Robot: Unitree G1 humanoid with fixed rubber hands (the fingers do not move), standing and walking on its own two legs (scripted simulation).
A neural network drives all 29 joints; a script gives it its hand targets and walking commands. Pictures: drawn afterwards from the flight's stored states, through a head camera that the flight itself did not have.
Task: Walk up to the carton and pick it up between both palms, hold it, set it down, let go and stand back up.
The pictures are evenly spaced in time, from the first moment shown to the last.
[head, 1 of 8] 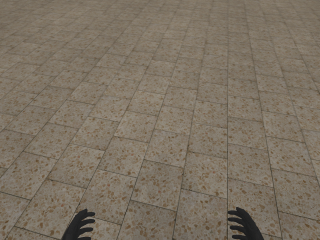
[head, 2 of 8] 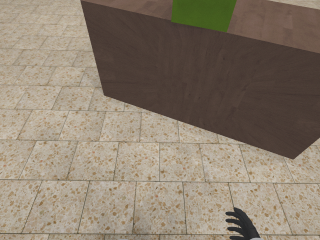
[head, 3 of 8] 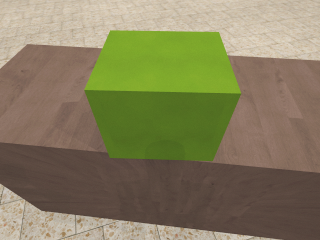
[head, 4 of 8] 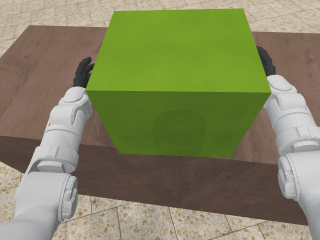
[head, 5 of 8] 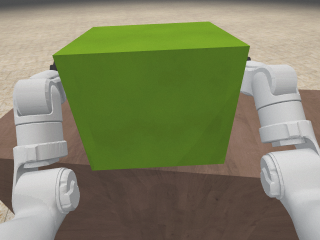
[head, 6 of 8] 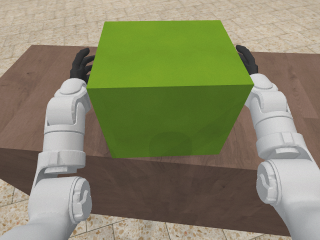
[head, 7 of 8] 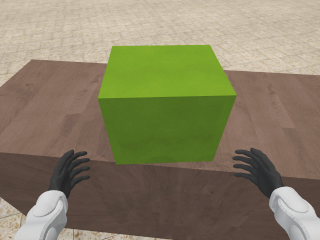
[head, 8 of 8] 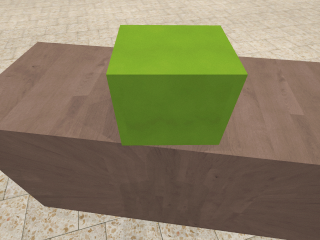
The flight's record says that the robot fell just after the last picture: no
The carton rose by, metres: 0.21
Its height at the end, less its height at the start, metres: +0.00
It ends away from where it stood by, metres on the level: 0.02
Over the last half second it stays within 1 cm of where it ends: yes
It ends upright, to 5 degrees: yes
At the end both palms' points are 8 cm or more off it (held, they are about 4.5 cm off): yes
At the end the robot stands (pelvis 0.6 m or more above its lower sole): yes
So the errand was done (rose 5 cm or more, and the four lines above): yes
